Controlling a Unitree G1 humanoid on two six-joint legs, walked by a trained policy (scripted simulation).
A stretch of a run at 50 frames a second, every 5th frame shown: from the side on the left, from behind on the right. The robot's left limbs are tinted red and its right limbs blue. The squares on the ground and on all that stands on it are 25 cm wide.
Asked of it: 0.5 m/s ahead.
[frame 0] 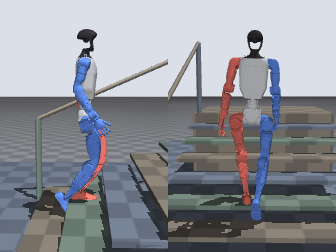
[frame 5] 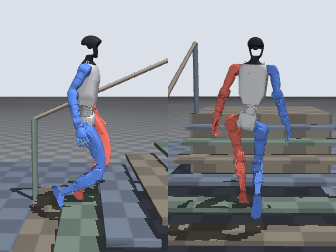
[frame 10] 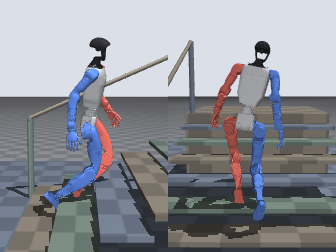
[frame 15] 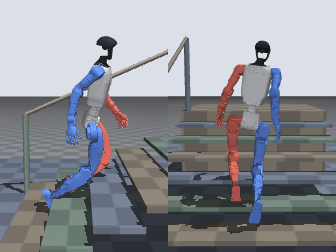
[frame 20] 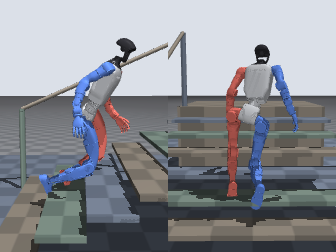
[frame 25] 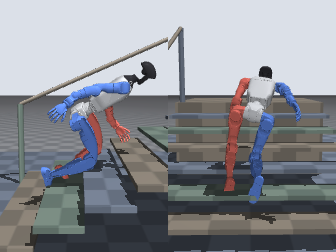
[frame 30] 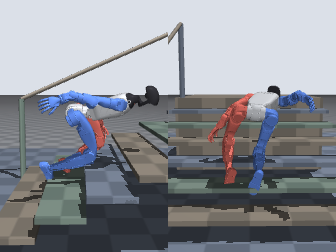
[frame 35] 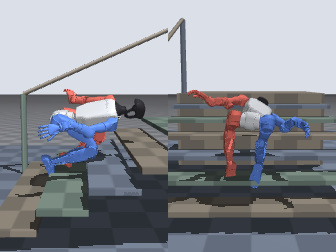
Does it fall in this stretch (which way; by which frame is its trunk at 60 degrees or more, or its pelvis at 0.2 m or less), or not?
yes: goes over forward; its trunk at 60 degrees or more by frame 30
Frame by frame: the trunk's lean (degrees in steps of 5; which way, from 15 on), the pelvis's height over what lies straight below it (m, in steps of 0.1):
0: 0, 0.7
5: 5, 0.7
10: 15 to its right, 0.7
15: 15 forward and to its right, 0.5
20: 30 forward, 0.5
25: 55 forward, 0.5
30: 75 forward, 0.4
35: 80 forward, 0.4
